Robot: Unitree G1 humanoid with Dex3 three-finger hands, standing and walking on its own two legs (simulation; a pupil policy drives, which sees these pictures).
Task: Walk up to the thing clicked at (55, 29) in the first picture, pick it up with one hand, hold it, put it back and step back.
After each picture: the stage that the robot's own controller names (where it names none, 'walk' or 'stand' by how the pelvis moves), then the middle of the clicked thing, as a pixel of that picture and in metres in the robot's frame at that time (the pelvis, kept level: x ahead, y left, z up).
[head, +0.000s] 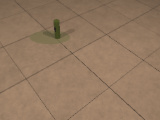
stand; (57, 29) +1.57 +0.25 -0.65
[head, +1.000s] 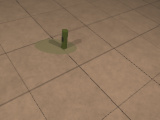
walk; (64, 39) +1.44 +0.07 -0.63
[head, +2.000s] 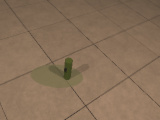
walk; (67, 69) +0.92 +0.03 -0.64
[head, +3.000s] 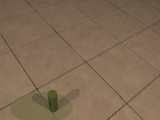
walk; (53, 101) +0.59 +0.15 -0.64
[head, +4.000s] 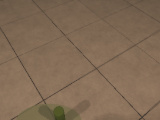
stand; (60, 117) +0.43 +0.13 -0.63
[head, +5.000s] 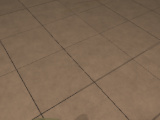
stand; out of the picture +0.40 +0.14 -0.65
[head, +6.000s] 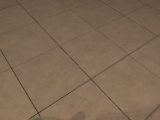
stand; out of the picture +0.38 +0.15 -0.66
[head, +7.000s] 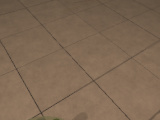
stand; out of the picture +0.41 +0.15 -0.66
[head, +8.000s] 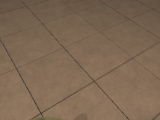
stand; out of the picture +0.39 +0.14 -0.66
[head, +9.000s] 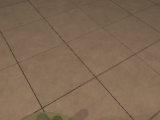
go down; out of the picture +0.40 +0.13 -0.66
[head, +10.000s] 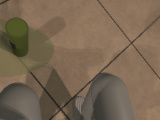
go down; (19, 40) +0.51 +0.15 -0.25
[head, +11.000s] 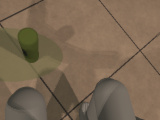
close in; (30, 48) +0.50 +0.13 -0.27
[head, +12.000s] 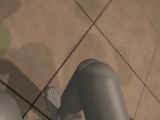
close in; out of the picture +0.50 +0.20 -0.18
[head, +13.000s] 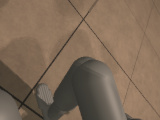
close; out of the picture +0.50 +0.21 -0.18
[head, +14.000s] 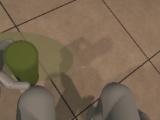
lift; (26, 69) +0.35 +0.17 -0.05
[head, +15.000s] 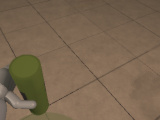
hold; (33, 90) +0.30 +0.14 +0.09
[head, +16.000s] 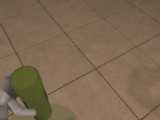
hold; (35, 98) +0.29 +0.14 +0.02
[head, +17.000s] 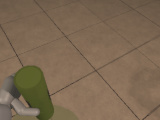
crouch; (38, 97) +0.29 +0.13 +0.03
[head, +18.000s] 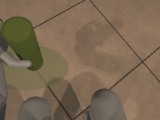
crouch; (27, 50) +0.44 +0.13 -0.05
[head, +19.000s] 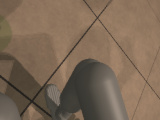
lower; out of the picture +0.47 +0.20 -0.17
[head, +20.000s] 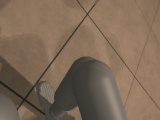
lower; out of the picture +0.47 +0.21 -0.19
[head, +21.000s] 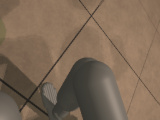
lower; out of the picture +0.47 +0.20 -0.18
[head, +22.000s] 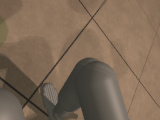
lower; out of the picture +0.47 +0.20 -0.18
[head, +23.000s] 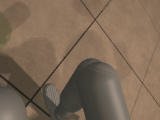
loosen; out of the picture +0.44 +0.18 -0.19
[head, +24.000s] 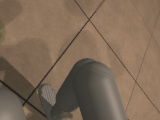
withdraw; out of the picture +0.46 +0.18 -0.19
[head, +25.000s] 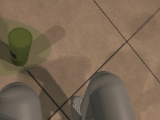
walk; (19, 50) +0.46 +0.15 -0.22
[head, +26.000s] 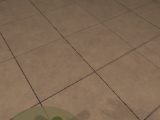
stand; out of the picture +0.38 +0.10 -0.58
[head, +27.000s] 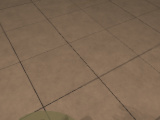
stand; out of the picture +0.37 +0.11 -0.60
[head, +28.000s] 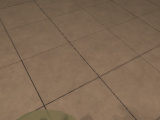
stand; out of the picture +0.38 +0.11 -0.60
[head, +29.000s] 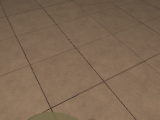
walk; out of the picture +0.39 +0.10 -0.66
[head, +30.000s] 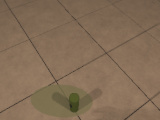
walk; (74, 103) +0.47 +0.04 -0.64
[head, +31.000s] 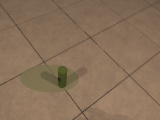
walk; (62, 77) +0.68 +0.08 -0.63
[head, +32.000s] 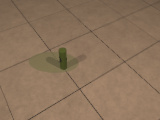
stand; (63, 59) +0.98 +0.16 -0.63
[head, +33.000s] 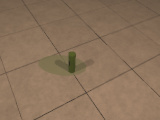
stand; (71, 62) +1.01 +0.07 -0.65
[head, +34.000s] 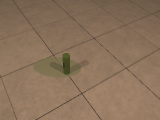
stand; (66, 64) +1.01 +0.11 -0.66
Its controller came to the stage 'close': yes
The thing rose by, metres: 0.69
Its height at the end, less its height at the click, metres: +0.00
